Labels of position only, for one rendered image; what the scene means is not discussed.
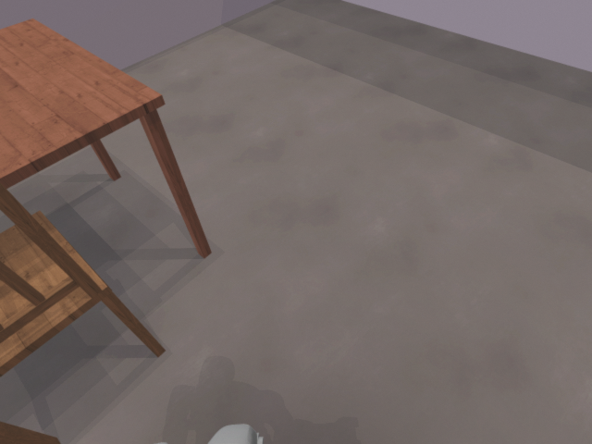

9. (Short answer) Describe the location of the chair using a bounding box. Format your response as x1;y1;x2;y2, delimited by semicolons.
0;182;166;444

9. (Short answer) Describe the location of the table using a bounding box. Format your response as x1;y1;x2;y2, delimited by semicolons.
0;18;212;258

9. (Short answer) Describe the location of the robot left thigh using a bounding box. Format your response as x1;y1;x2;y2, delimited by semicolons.
208;425;264;444

